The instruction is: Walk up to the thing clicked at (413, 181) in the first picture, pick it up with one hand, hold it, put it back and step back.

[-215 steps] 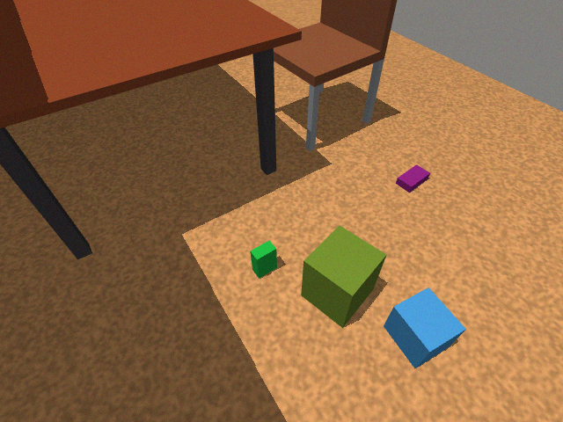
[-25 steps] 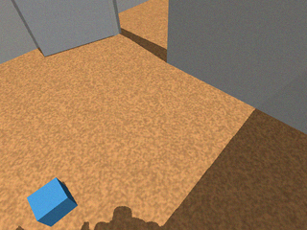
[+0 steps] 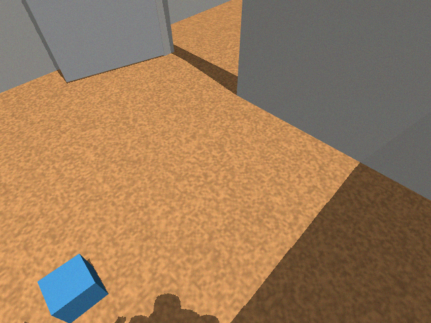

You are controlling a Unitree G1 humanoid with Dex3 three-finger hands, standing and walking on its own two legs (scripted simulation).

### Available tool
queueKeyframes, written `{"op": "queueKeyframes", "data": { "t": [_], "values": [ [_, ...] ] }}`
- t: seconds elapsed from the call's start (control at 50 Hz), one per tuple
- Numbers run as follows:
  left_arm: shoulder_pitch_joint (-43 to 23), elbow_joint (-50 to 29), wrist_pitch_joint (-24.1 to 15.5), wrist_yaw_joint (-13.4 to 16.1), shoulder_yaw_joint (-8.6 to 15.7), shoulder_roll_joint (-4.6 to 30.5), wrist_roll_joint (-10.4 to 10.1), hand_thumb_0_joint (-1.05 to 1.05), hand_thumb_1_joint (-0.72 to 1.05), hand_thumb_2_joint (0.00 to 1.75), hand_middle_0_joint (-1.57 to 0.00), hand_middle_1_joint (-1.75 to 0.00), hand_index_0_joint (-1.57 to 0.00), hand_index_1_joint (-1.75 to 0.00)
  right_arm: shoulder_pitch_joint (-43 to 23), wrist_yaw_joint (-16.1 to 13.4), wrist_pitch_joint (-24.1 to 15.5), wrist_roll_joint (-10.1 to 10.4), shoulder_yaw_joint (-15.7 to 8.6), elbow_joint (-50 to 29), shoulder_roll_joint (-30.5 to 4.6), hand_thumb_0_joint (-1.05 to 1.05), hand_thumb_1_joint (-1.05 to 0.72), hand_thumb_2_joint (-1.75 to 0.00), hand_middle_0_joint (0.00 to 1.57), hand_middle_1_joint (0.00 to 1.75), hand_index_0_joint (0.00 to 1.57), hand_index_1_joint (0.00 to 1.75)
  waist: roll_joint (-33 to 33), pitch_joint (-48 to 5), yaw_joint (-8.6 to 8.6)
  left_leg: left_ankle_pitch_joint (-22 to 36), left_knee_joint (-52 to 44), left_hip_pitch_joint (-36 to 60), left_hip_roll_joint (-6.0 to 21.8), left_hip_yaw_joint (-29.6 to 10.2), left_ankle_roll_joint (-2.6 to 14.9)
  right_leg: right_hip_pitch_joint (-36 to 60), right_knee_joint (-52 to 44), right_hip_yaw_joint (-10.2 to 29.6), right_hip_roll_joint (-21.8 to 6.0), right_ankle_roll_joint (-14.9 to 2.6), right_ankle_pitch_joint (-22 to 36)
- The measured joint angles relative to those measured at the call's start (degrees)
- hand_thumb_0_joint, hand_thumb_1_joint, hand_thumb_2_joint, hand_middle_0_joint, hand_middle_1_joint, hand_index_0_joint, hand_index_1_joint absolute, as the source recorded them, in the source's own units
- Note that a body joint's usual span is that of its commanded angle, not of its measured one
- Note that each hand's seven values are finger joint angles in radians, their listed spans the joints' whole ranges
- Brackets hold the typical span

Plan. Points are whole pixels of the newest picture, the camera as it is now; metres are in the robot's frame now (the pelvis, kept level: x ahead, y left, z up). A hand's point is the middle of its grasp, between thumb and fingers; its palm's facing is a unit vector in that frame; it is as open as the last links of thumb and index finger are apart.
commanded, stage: stand
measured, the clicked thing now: out of the picture +0.41 +1.44 -0.76
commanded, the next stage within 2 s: none
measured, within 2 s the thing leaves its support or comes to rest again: neither
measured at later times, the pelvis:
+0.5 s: pelvis +0.01 +0.00 +0.00, yaw +2 degrees
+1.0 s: pelvis +0.01 +0.00 +0.00, yaw +3 degrees
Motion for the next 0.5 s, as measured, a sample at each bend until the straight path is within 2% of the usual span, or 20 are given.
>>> {"op": "queueKeyframes", "data": {
  "t": [0.5],
  "values": [
    [2.21,0.86,0.28,0.12,0.60,0.15,0.12,0.00,0.91,0.89,-0.20,-0.30,-0.21,-0.30,0.53,-0.27,-0.06,-0.02,-0.02,-0.37,0.08,0.01,-0.91,-0.89,0.20,0.30,0.20,0.30,0.25,-0.45,0.88,0.55,-1.65,0.94,-0.69,-1.54,0.18,1.88,-2.28,-1.59,-0.81,0.14,0.23]
  ]
}}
